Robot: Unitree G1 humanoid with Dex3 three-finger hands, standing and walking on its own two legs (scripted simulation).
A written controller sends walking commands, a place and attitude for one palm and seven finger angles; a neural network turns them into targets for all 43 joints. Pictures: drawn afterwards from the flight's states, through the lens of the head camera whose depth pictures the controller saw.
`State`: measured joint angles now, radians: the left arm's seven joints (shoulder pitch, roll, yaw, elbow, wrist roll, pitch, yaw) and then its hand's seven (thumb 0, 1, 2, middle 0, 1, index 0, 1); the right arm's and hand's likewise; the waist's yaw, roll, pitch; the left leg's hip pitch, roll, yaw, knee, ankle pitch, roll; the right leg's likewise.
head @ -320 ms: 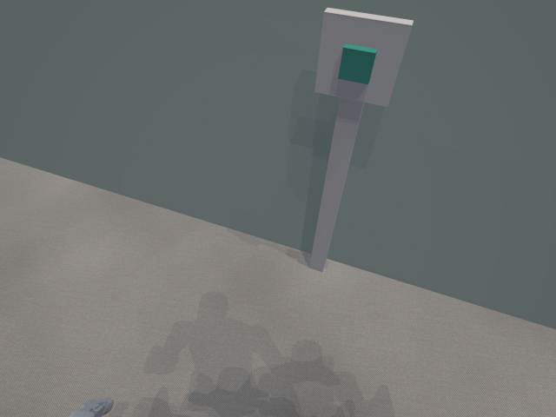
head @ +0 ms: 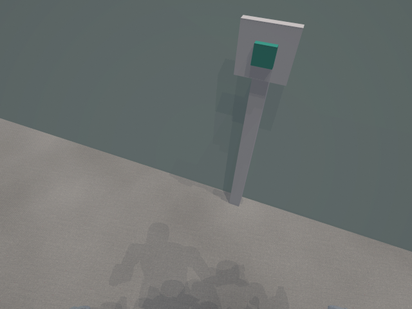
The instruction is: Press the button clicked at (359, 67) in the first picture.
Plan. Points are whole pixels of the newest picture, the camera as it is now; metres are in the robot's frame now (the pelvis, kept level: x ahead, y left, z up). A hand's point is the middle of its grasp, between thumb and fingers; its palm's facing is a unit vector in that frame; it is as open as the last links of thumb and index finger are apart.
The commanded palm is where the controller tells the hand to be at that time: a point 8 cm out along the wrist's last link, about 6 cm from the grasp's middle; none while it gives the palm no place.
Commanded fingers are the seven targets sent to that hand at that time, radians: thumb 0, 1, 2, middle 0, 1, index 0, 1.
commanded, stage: stand and wait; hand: left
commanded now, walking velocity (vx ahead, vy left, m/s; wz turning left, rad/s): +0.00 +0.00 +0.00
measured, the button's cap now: (264, 54) +0.81 -0.12 +0.14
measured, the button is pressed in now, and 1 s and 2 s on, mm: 0 0 0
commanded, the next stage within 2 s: look at it before walking up in 0.74 s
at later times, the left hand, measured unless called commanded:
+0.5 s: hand out of the picture +0.05 +0.24 -0.15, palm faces -0.03 -0.94 -0.33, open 7.4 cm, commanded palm none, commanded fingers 0.00 0.90 0.90 -0.20 -0.30 -0.20 -0.30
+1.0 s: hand out of the picture +0.06 +0.23 -0.15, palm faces -0.04 -0.94 -0.33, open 7.4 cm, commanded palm none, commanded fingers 0.00 0.90 0.90 -0.20 -0.30 -0.20 -0.30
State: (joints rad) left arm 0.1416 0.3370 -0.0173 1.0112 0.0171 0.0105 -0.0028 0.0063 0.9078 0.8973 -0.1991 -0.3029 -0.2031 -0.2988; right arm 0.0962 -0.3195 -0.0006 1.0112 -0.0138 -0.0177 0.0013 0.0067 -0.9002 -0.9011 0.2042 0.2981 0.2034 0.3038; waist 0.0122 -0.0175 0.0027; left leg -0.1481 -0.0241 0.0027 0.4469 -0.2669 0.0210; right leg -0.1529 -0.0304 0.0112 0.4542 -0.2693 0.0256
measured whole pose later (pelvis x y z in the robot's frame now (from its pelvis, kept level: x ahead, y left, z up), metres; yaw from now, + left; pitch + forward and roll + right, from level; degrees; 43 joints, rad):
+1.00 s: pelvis -0.01 -0.02 +0.01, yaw +0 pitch -1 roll +0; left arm 0.14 0.34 -0.01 1.09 0.02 0.00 -0.01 0.01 0.91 0.90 -0.20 -0.30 -0.20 -0.30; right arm 0.13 -0.33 0.00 1.11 -0.01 -0.02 0.00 0.01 -0.90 -0.90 0.20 0.30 0.20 0.30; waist 0.00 -0.01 0.03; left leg -0.14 0.00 -0.01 0.37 -0.21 -0.01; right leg -0.15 0.00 0.00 0.38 -0.21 0.00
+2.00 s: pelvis -0.03 +0.00 -0.01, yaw -9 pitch +0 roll +0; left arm 0.20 0.21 0.03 0.96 0.02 0.06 0.00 0.01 0.91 0.90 -0.20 -0.30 -0.20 -0.30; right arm 0.23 -0.20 -0.04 1.02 0.00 0.01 -0.02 0.01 -0.90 -0.90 0.20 0.30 0.20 0.30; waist -0.01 -0.04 0.06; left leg -0.28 0.02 0.09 0.59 -0.31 0.01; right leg -0.34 0.05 0.14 0.59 -0.25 0.01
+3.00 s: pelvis +0.14 -0.02 +0.01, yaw -20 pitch -1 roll -2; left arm 0.30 0.20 0.06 1.08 0.04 -0.01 -0.01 0.01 0.92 0.90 -0.19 -0.30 -0.20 -0.30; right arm 0.34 -0.12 -0.04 1.09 -0.01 -0.08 -0.03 -0.01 -0.94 -0.90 0.20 0.30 0.20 0.30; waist 0.00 -0.05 0.00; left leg -0.15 0.03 0.19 0.41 -0.24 0.07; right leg -0.53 -0.08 -0.03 1.15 -0.21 0.01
